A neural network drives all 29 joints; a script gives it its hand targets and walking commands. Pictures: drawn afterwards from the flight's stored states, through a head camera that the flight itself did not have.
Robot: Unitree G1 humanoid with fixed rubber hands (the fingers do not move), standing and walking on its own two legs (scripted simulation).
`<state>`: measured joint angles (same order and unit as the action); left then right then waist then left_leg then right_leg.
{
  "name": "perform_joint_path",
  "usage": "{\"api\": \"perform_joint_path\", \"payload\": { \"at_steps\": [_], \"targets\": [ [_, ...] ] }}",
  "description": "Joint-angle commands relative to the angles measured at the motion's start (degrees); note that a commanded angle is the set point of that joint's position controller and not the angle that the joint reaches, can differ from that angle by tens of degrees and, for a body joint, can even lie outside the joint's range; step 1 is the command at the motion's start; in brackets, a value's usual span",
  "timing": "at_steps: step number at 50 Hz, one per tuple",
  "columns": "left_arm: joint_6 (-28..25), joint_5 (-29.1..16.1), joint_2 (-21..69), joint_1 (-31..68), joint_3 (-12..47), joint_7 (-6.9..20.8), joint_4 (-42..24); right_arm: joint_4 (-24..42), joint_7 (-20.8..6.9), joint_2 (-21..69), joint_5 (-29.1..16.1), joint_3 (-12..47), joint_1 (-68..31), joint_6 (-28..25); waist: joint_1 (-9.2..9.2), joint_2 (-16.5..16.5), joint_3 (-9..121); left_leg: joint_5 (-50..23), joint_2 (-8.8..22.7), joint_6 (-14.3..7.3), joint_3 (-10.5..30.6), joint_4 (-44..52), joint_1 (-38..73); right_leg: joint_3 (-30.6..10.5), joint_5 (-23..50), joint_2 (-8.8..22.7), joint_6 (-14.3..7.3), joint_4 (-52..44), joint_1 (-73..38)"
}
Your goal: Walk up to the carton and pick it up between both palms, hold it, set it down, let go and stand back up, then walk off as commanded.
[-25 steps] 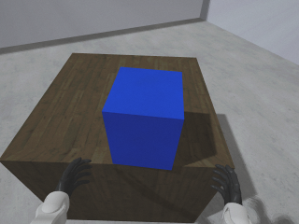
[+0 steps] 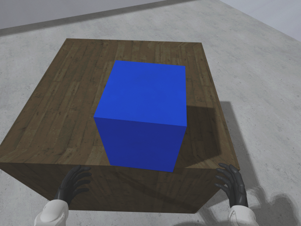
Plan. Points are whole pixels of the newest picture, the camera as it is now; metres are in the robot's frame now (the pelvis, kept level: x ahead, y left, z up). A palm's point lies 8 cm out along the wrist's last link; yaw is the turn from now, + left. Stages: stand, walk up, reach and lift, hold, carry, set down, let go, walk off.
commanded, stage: set down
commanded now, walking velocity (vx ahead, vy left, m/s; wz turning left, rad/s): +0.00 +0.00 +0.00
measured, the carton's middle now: (145, 118) +0.41 +0.01 +0.04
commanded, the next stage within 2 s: let go in 1.24 s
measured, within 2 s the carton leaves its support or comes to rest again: neither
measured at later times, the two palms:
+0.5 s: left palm (60, 208) +0.19 +0.22 -0.04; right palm (234, 214) +0.16 -0.22 -0.05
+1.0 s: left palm (64, 212) +0.18 +0.22 -0.06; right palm (238, 224) +0.15 -0.23 -0.07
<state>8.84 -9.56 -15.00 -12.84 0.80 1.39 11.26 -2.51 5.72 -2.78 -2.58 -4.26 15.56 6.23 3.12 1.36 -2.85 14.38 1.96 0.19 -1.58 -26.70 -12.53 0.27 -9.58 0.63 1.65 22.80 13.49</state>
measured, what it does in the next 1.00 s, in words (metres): stands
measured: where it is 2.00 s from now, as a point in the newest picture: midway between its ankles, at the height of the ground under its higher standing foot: outside the picture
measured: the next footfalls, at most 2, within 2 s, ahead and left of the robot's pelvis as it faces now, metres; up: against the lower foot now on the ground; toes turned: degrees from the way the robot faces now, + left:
none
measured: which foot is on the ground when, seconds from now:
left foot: down 0.00-1.00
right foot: down 0.00-1.00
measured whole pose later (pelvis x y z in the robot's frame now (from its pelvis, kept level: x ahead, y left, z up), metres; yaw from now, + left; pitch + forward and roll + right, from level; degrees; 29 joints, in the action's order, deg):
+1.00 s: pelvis +0.01 +0.00 +0.00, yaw +0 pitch +1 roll -1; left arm 7.6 -6.8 -13.2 -14.3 1.1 -0.7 20.8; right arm -28.6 -2.5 -8.8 -2.6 -4.2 15.5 -8.4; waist 3.1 1.4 -2.8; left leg 14.6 2.0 0.2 -1.6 -26.0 -12.3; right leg 0.3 -9.6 0.6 1.6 21.7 13.1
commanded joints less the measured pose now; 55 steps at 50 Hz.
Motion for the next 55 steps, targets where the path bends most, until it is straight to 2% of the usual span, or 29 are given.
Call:
{"api": "perform_joint_path", "payload": {
  "at_steps": [1, 3, 5, 6, 7, 9, 12, 13, 16, 18, 20, 25, 28, 29, 31, 32, 33, 34, 35, 39, 42, 45, 47, 48, 49, 50, 53, 54, 55],
  "targets": [
    [-4.35, 3.53, -6.74, -0.52, -4.34, 0.86, -7.52, -0.25, -1.49, -7.15, -1.8, 6.28, 3.66, -6.29, -5.87, 2.48, 10.53, -18.51, -1.97, 3.15, -2.11, 7.35, 6.2, -0.21, 8.37, -2.02, -1.94, -3.71, -14.83],
    [-4.94, 3.82, -5.97, -1.38, -4.46, 0.59, -5.92, -2.51, -2.17, -7.67, -1.35, 6.81, 3.56, -7.49, -5.94, 3.45, 10.96, -19.95, -1.88, 3.37, -1.71, 7.14, 6.07, -0.24, 9.16, -2.03, -1.84, -3.38, -14.68],
    [-6.17, 3.57, -7.34, -2.21, -4.58, 0.71, -8.03, -1.28, -1.78, -6.27, -1.64, 7.03, 5.19, -9.07, -5.85, 3.27, 11.87, -21.21, -2.38, 3.57, -2.07, 6.59, 7.16, -0.41, 11.64, -1.59, -1.51, -3.86, -15.23],
    [-5.7, 5.2, -5.12, -3.13, -3.9, 0.07, -4.69, -6.56, -2.69, -8.23, -0.86, 5.95, 4.21, -9.61, -5.87, 5.15, 9.99, -22.52, -1.93, 4.2, -1.31, 6.57, 7.31, 0.3, 11.31, -2.42, -2.18, -3.41, -14.55],
    [-5.67, 5.1, -4.93, -3.7, -3.77, 0.01, -5.5, -5.66, -2.87, -8.38, -1.22, 5.21, 3.8, -10.1, -5.41, 5.19, 9.97, -23.38, -1.53, 4.21, -1.06, 6.88, 7.4, 0.44, 10.19, -3.02, -2.69, -3.74, -14.6],
    [-6.06, 5.05, -4.98, -3.42, -4.21, 0.18, -4.85, -7.18, -3.18, -8.12, -0.9, 5.46, 4.12, -11.08, -5.72, 3.77, 10.61, -22.67, -1.75, 4.13, -1.47, 6.57, 7.74, 0.06, 10.02, -2.85, -2.61, -4.22, -14.78],
    [-5.89, 6.19, -3.95, -3.55, -3.62, -0.47, -2.07, -9.85, -3.89, -9.04, -0.08, 4.94, 1.76, -12.18, -6.15, 4.15, 9.52, -21.22, -1.37, 4.42, -1.38, 7.35, 6.24, 0.74, 8.67, -3.19, -2.64, -3.67, -14.45],
    [-6.38, 5.26, -5.74, -2.51, -4.01, -0.26, -3.19, -8.01, -3.64, -8.31, -0.43, 5.38, 1.81, -12.89, -6.23, 3.56, 10.17, -19.65, -1.8, 3.79, -2.08, 6.95, 5.54, 0.17, 9.09, -2.31, -2.45, -3.98, -14.91],
    [-5.1, 7.07, -3.62, -2.52, -3.65, -0.63, 0.65, -12.92, -4.36, -9.97, 1.13, 4.02, -0.27, -13.46, -5.96, 4.0, 8.67, -18.88, -1.58, 4.08, -1.87, 7.66, 6.64, 0.97, 7.07, -3.11, -2.69, -4.05, -13.03],
    [-4.93, 7.22, -3.75, -2.63, -3.62, -1.04, -0.27, -13.81, -4.69, -10.45, 0.99, 3.33, -0.43, -14.33, -5.95, 4.65, 9.02, -18.78, -1.19, 4.06, -1.63, 7.68, 5.17, 1.01, 7.29, -3.53, -2.81, -3.47, -14.65],
    [-4.79, 6.99, -3.56, -2.9, -3.53, -0.7, 3.34, -14.18, -4.95, -10.33, 1.68, 3.41, -1.02, -14.73, -6.05, 1.79, 7.99, -16.31, -1.61, 3.46, -2.1, 8.17, 5.08, 0.96, 5.89, -3.25, -2.77, -4.17, -13.25],
    [-4.56, 6.71, -4.39, -0.97, -3.6, -1.68, 2.3, -16.18, -5.81, -11.2, 2.46, 2.46, -2.89, -15.69, -6.23, 4.24, 8.95, -12.73, -1.1, 3.47, -2.64, 9.04, 2.42, 1.17, 4.12, -3.28, -3.2, -3.1, -13.57],
    [-4.48, 7.24, -3.88, 0.6, -3.16, -2.15, 5.0, -18.92, -6.55, -12.08, 3.12, 1.58, -4.59, -15.86, -6.25, 2.67, 8.45, -9.86, -0.98, 3.06, -2.77, 9.5, 1.6, 1.47, 2.14, -3.43, -3.21, -2.75, -13.8],
    [-4.63, 6.88, -4.06, 1.34, -2.88, -2.72, 3.02, -19.59, -6.72, -12.67, 3.36, 1.33, -5.46, -16.02, -5.89, 4.46, 9.44, -10.65, -0.51, 3.3, -2.42, 9.52, 1.61, 1.45, 2.78, -3.51, -3.56, -1.99, -14.05],
    [-4.43, 7.12, -3.64, 1.1, -2.53, -2.84, 5.5, -20.96, -7.23, -13.02, 3.73, 1.24, -5.14, -16.09, -5.18, 3.57, 8.84, -10.31, -0.35, 2.87, -2.27, 9.72, 1.12, 1.5, 3.12, -3.78, -3.62, -1.96, -14.01],
    [-4.38, 7.54, -3.12, 0.83, -2.74, -2.82, 6.15, -20.38, -7.37, -12.89, 3.44, 1.58, -5.58, -16.58, -5.73, 3.03, 9.08, -10.39, -0.6, 2.88, -2.52, 9.67, 1.13, 1.52, 3.47, -3.83, -3.61, -1.93, -14.19],
    [-3.97, 7.66, -3.0, 2.14, -2.51, -3.18, 6.62, -22.06, -7.54, -13.5, 3.95, 0.75, -7.14, -16.21, -5.71, 4.65, 7.95, -8.34, -0.67, 3.08, -2.72, 10.34, 0.61, 1.74, 1.45, -3.88, -3.7, -1.79, -13.27],
    [-3.91, 7.63, -3.01, 2.53, -1.96, -3.14, 7.31, -22.42, -7.59, -13.11, 3.9, 0.63, -7.0, -16.49, -5.35, 4.39, 7.75, -7.52, -0.44, 2.98, -2.42, 10.49, 0.1, 1.79, 1.43, -4.07, -3.73, -1.61, -13.24],
    [-4.31, 6.88, -3.73, 2.01, -2.27, -3.05, 6.87, -20.55, -7.58, -12.78, 3.86, 0.74, -6.73, -16.85, -6.16, 2.98, 8.73, -7.81, -0.89, 2.64, -3.21, 10.03, 0.23, 1.47, 2.07, -3.62, -3.42, -1.76, -13.83],
    [-3.08, 7.58, -2.32, 3.49, -1.75, -3.35, 10.89, -25.12, -8.46, -14.5, 4.83, 0.17, -8.53, -16.67, -5.57, 3.19, 7.14, -6.53, -1.03, 3.01, -3.39, 10.28, 0.97, 2.29, -0.54, -3.65, -3.84, -1.79, -11.09],
    [-3.27, 7.59, -2.53, 3.21, -2.27, -3.71, 9.05, -25.11, -8.56, -15.24, 4.48, 0.14, -8.46, -17.41, -6.19, 4.08, 8.86, -9.06, -1.08, 3.12, -3.88, 9.9, 2.78, 2.22, 1.11, -3.76, -3.78, -1.49, -11.9],
    [-3.17, 7.77, -2.69, 2.83, -2.39, -3.73, 10.69, -24.09, -8.57, -15.17, 5.06, 0.45, -8.02, -17.67, -5.97, 1.01, 9.06, -9.01, -1.16, 2.39, -3.89, 9.63, 2.25, 2.28, 1.95, -3.63, -3.68, -1.54, -12.15],
    [-2.92, 8.77, -1.61, 2.65, -2.0, -3.91, 10.75, -27.39, -8.98, -16.01, 4.48, -0.02, -8.19, -17.77, -6.11, 3.76, 7.65, -10.73, -1.29, 3.45, -3.81, 9.37, 3.93, 2.79, 2.03, -3.95, -3.89, -1.31, -10.58],
    [-3.09, 8.11, -1.95, 3.05, -2.03, -3.79, 9.67, -26.45, -8.82, -15.67, 3.94, 0.38, -8.48, -18.1, -5.92, 2.71, 9.36, -11.14, -1.54, 3.4, -4.2, 9.06, 4.85, 2.46, 2.29, -3.88, -3.64, -1.77, -10.83],
    [-2.72, 8.93, -0.93, 1.98, -2.11, -3.84, 12.22, -28.29, -9.42, -16.42, 4.67, -0.02, -8.28, -18.07, -5.64, 3.21, 7.38, -11.22, -1.21, 3.38, -3.38, 9.45, 4.48, 2.44, 2.36, -3.96, -4.03, -1.69, -10.13],
    [-2.74, 8.99, -1.35, 1.65, -2.43, -3.79, 10.84, -27.85, -9.23, -16.36, 4.29, -0.12, -7.38, -18.01, -5.75, 3.55, 8.43, -11.37, -1.44, 3.46, -3.85, 9.34, 4.34, 2.65, 2.68, -3.93, -3.95, -1.67, -10.86],
    [-2.88, 8.64, -1.84, 1.92, -2.5, -3.82, 11.34, -27.41, -9.3, -15.99, 4.83, 0.25, -7.95, -18.31, -6.01, 2.61, 8.16, -8.96, -1.91, 2.99, -4.52, 9.57, 3.43, 2.31, 0.99, -3.46, -3.64, -1.75, -10.82],
    [-2.92, 9.33, -1.16, 3.0, -1.95, -3.85, 12.1, -28.08, -9.47, -16.22, 5.15, -0.78, -8.1, -18.34, -5.38, 1.95, 7.0, -7.25, -1.57, 2.89, -4.04, 9.98, 2.8, 2.46, 0.27, -3.65, -3.66, -1.82, -10.65],
    [-3.16, 8.79, -1.82, 3.0, -2.27, -3.92, 10.78, -27.22, -9.32, -15.79, 4.7, -0.27, -7.81, -18.41, -6.0, 2.22, 7.51, -8.23, -1.63, 2.88, -4.38, 9.57, 3.28, 2.29, 1.44, -3.41, -3.62, -1.66, -10.95]
  ]
}}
